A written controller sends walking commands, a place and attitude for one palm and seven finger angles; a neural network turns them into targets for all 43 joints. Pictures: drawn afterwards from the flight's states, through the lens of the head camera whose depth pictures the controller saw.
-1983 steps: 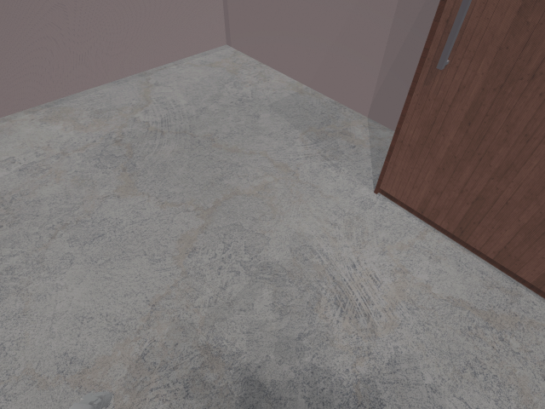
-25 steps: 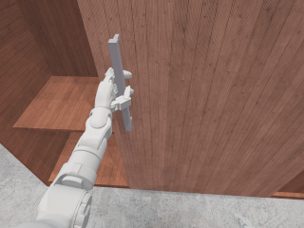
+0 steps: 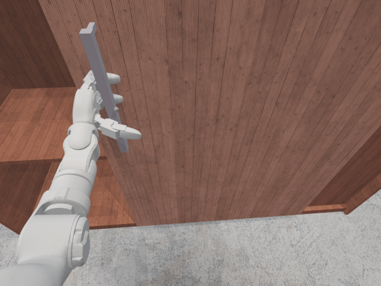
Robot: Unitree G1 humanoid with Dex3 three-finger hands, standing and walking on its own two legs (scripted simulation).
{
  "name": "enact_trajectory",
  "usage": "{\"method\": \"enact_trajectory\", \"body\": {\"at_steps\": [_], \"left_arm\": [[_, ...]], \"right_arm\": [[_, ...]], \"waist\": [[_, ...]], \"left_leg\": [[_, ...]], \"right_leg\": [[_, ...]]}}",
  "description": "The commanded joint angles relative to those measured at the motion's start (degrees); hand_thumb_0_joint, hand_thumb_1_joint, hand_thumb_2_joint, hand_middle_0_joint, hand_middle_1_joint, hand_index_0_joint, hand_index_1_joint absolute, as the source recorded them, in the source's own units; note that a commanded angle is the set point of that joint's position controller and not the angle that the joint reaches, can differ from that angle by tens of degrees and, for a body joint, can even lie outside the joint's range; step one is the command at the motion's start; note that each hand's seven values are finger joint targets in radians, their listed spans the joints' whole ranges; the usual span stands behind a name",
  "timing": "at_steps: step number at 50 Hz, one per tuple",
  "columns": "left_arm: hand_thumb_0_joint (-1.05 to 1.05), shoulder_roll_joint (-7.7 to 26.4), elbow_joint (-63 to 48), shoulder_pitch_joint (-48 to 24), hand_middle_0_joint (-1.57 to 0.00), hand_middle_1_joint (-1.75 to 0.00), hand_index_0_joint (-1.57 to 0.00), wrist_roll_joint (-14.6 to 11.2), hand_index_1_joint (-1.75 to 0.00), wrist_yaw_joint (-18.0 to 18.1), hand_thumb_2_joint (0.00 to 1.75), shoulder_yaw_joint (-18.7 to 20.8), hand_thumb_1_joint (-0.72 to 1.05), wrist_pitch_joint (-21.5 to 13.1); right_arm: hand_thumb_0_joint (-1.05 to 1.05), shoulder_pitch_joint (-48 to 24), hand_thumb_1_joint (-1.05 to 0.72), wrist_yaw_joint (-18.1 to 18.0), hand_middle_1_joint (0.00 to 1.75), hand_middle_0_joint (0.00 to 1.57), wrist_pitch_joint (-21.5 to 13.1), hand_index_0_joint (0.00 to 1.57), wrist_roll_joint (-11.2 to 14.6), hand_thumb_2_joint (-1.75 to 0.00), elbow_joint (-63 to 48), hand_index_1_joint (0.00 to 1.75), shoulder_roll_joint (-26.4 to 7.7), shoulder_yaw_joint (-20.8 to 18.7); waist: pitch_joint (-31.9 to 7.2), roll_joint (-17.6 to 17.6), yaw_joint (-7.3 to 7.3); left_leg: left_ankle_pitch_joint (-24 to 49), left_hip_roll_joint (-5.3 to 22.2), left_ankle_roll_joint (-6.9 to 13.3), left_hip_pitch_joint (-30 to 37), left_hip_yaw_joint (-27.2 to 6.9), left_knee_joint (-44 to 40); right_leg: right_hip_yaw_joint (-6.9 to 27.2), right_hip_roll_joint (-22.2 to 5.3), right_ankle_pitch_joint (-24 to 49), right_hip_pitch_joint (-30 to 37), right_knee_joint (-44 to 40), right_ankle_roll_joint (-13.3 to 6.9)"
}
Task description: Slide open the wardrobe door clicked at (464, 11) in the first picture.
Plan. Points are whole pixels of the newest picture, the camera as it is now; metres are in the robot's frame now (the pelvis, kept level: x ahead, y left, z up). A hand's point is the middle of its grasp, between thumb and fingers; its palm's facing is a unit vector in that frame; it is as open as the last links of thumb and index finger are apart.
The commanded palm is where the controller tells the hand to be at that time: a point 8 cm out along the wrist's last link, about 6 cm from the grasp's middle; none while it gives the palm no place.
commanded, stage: loosen the grip on the handle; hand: left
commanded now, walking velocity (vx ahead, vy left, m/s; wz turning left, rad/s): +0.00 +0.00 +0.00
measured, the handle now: (111, 99) +0.49 +0.19 +0.13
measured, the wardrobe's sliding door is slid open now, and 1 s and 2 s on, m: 0.56 0.56 0.56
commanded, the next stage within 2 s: slip the hand off the handle in 0.06 s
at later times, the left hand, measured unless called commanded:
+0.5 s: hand (107, 111) +0.44 +0.19 +0.14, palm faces +0.06 -0.99 -0.11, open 14.4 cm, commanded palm +0.41 +0.26 +0.13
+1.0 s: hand (72, 127) +0.40 +0.25 +0.13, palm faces +0.10 -0.99 -0.09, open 14.6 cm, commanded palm +0.36 +0.29 +0.13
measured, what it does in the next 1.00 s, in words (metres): stands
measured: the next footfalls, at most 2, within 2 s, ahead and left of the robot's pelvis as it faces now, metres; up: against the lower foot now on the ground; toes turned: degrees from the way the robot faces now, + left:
none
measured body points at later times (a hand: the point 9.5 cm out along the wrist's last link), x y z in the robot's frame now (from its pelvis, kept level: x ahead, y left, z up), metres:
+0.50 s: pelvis +0.02 +0.02 +0.00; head +0.04 +0.02 +0.45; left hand +0.43 +0.24 +0.15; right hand +0.15 -0.24 -0.09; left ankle +0.05 +0.14 -0.72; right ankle +0.05 -0.12 -0.72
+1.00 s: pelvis +0.03 +0.02 +0.00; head +0.04 +0.02 +0.45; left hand +0.39 +0.30 +0.14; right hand +0.13 -0.24 -0.10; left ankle +0.05 +0.14 -0.72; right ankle +0.05 -0.12 -0.72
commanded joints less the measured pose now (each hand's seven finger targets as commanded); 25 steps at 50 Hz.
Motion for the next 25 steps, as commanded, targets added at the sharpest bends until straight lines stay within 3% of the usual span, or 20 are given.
{"method": "enact_trajectory", "body": {"at_steps": [1, 3, 6, 7, 8, 9, 11, 12, 13, 16, 17, 18, 19, 20, 21, 23, 25], "left_arm": [[0.0, 6.47, -17.57, -26.71, -0.25, -1.15, -0.25, -2.15, -1.15, -1.03, 0.2, 0.41, -0.55, -4.45], [0.0, 7.83, -17.7, -23.77, -0.25, -1.15, -0.25, -2.76, -1.15, -0.79, 0.2, 1.93, -0.55, -3.79], [0.0, 6.09, -19.65, -24.32, -0.25, -1.15, -0.25, -2.55, -1.15, -0.35, 0.2, 0.35, -0.55, -2.96], [0.0, 7.82, -21.18, -24.71, -0.25, -1.15, -0.25, -2.0, -1.15, -0.04, 0.2, 1.49, -0.55, -3.05], [0.0, 13.44, -13.68, -20.32, -0.25, -1.15, -0.25, -0.57, -1.15, 0.42, 0.2, 6.5, -0.55, -2.51], [0.0, 11.4, -15.84, -19.93, -0.25, -1.15, -0.25, -0.33, -1.15, 0.08, 0.2, 4.51, -0.55, -2.6], [0.0, 11.37, -19.73, -19.75, -0.25, -1.15, -0.25, -0.27, -1.15, -0.36, 0.2, 4.72, -0.55, -2.78], [0.0, 13.41, -19.81, -17.58, -0.25, -1.15, -0.25, -0.27, -1.15, -0.46, 0.2, 6.86, -0.55, -2.65], [0.0, 11.48, -19.36, -15.84, -0.25, -1.15, -0.25, -0.69, -1.15, -1.02, 0.2, 5.56, -0.55, -1.91], [0.0, 13.84, -19.64, -16.2, -0.25, -1.15, -0.25, -2.02, -1.15, -1.79, 0.2, 7.78, -0.55, -0.26], [0.0, 16.21, -19.65, -15.44, -0.25, -1.15, -0.25, -1.94, -1.15, -1.81, 0.2, 9.79, -0.55, -0.09], [0.0, 14.36, -21.26, -16.59, -0.25, -1.15, -0.25, -1.9, -1.15, -2.27, 0.2, 7.78, -0.55, 0.1], [0.0, 15.18, -21.33, -16.26, -0.25, -1.15, -0.25, -1.89, -1.15, -2.3, 0.2, 8.75, -0.55, 0.37], [0.0, 15.09, -21.0, -16.49, -0.25, -1.15, -0.25, -1.89, -1.15, -2.4, 0.2, 8.6, -0.55, 0.64], [0.0, 16.43, -20.85, -14.76, -0.25, -1.15, -0.25, -1.96, -1.15, -2.36, 0.2, 10.07, -0.55, 0.94], [0.0, 17.46, -21.13, -14.39, -0.25, -1.15, -0.25, -2.01, -1.15, -2.37, 0.2, 10.89, -0.55, 1.32], [0.0, 16.63, -21.32, -14.89, -0.25, -1.15, -0.25, -2.3, -1.15, -2.52, 0.2, 10.29, -0.55, 1.82]], "right_arm": [[0.0, -4.17, -0.9, -0.44, 0.3, 0.2, -3.8, 0.2, -0.09, -0.9, -8.88, 0.3, -7.7, -2.6], [0.0, -4.04, -0.9, -0.72, 0.3, 0.2, -3.47, 0.2, -0.09, -0.9, -8.81, 0.3, -7.9, -2.73], [0.0, -3.86, -0.9, -0.81, 0.3, 0.2, -3.35, 0.2, -0.18, -0.9, -8.66, 0.3, -7.55, -2.73], [0.0, -3.75, -0.9, -0.88, 0.3, 0.2, -3.2, 0.2, -0.37, -0.9, -8.48, 0.3, -7.71, -2.7], [0.0, -2.49, -0.9, -1.11, 0.3, 0.2, -2.43, 0.2, -0.57, -0.9, -7.24, 0.3, -8.21, -2.82], [0.0, -2.67, -0.9, -0.82, 0.3, 0.2, -1.82, 0.2, -0.58, -0.9, -8.26, 0.3, -7.89, -2.37], [0.0, -3.49, -0.9, -0.79, 0.3, 0.2, -1.28, 0.2, -0.59, -0.9, -9.22, 0.3, -7.45, -2.65], [0.0, -3.47, -0.9, -0.9, 0.3, 0.2, -0.92, 0.2, -0.58, -0.9, -9.42, 0.3, -7.44, -2.7], [0.0, -4.0, -0.9, -0.85, 0.3, 0.2, -0.59, 0.2, -0.41, -0.9, -9.9, 0.3, -7.1, -2.43], [0.0, -4.74, -0.9, -1.41, 0.3, 0.2, 0.38, 0.2, -0.13, -0.9, -10.68, 0.3, -7.26, -2.13], [0.0, -4.81, -0.9, -1.72, 0.3, 0.2, 0.71, 0.2, -0.14, -0.9, -10.89, 0.3, -7.34, -2.07], [0.0, -5.4, -0.9, -1.79, 0.3, 0.2, 0.88, 0.2, -0.07, -0.9, -11.43, 0.3, -7.09, -1.88], [0.0, -5.47, -0.9, -1.89, 0.3, 0.2, 1.05, 0.2, 0.03, -0.9, -11.58, 0.3, -6.96, -1.91], [0.0, -5.56, -0.9, -1.92, 0.3, 0.2, 1.24, 0.2, -0.05, -0.9, -11.57, 0.3, -6.87, -1.65], [0.0, -5.7, -0.9, -2.07, 0.3, 0.2, 1.55, 0.2, 0.0, -0.9, -11.88, 0.3, -7.0, -1.73], [0.0, -6.07, -0.9, -2.4, 0.3, 0.2, 2.03, 0.2, 0.05, -0.9, -12.25, 0.3, -6.95, -1.51], [0.0, -6.2, -0.9, -2.52, 0.3, 0.2, 2.38, 0.2, 0.04, -0.9, -12.59, 0.3, -6.82, -1.35]], "waist": [[-16.84, 0.36, 0.55], [-16.08, -2.81, 0.6], [-14.53, -4.3, -0.03], [-15.17, -2.88, 0.38], [-12.81, -5.24, 0.57], [-12.83, -4.41, 0.71], [-16.9, -3.12, 1.27], [-17.84, -2.29, 2.33], [-17.55, -1.54, 2.15], [-16.46, -3.71, 2.11], [-16.07, -3.93, 2.63], [-16.4, -2.28, 2.02], [-16.51, -1.04, 2.6], [-15.54, -1.8, 2.25], [-15.93, -1.3, 2.99], [-15.86, -1.7, 3.08], [-15.45, -1.58, 2.8]], "left_leg": [[-7.29, -3.01, 2.08, 7.42, 0.58, -5.56], [-4.77, -2.94, 2.42, 6.73, 1.03, -5.13], [-4.03, -3.08, 2.63, 6.37, 1.58, -4.73], [-2.42, -3.02, 2.67, 7.08, 1.18, -4.76], [-2.3, -3.06, 2.65, 4.48, 1.19, -4.18], [-1.38, -3.26, 2.6, 4.17, 1.33, -4.32], [0.73, -3.48, 2.65, 5.88, 1.77, -3.79], [2.27, -3.4, 2.6, 6.17, 1.48, -3.69], [2.39, -3.41, 2.41, 6.26, 1.61, -3.79], [1.06, -3.31, 2.41, 5.19, 1.76, -3.87], [1.3, -3.14, 2.47, 4.91, 1.38, -3.95], [1.78, -3.12, 2.38, 5.53, 1.51, -3.97], [1.8, -3.09, 2.23, 5.81, 1.54, -3.82], [1.74, -2.98, 2.2, 5.55, 1.16, -3.94], [1.91, -2.95, 2.09, 5.45, 1.23, -3.92], [2.69, -2.89, 2.1, 5.21, 0.98, -3.89], [2.2, -2.82, 1.95, 5.14, 0.95, -3.92]], "right_leg": [[0.12, 1.13, -5.85, 4.21, -8.79, -1.47], [0.24, 1.14, -4.14, 5.29, -9.32, -1.05], [0.32, 1.02, -3.55, 4.35, -9.81, -0.5], [-0.09, 1.14, -1.61, 4.9, -9.04, -0.74], [-0.05, 1.04, -1.08, 4.22, -8.58, -0.63], [-0.36, 0.87, 0.48, 4.56, -7.97, -0.6], [-0.24, 0.84, 3.59, 6.28, -7.07, -0.64], [-0.37, 0.93, 5.32, 7.59, -6.42, -0.92], [-0.54, 0.86, 6.02, 7.39, -6.36, -0.89], [-0.38, 0.81, 4.98, 7.67, -7.06, -0.6], [-0.54, 0.91, 4.66, 7.94, -6.92, -0.73], [-0.53, 0.83, 5.52, 7.59, -6.58, -0.68], [-0.68, 0.84, 5.48, 7.28, -6.38, -0.84], [-0.95, 0.9, 5.47, 6.86, -6.39, -0.83], [-1.0, 0.88, 5.38, 7.17, -6.21, -0.98], [-1.12, 0.87, 6.03, 7.61, -5.92, -1.03], [-1.27, 0.89, 5.62, 6.94, -5.94, -0.92]]}}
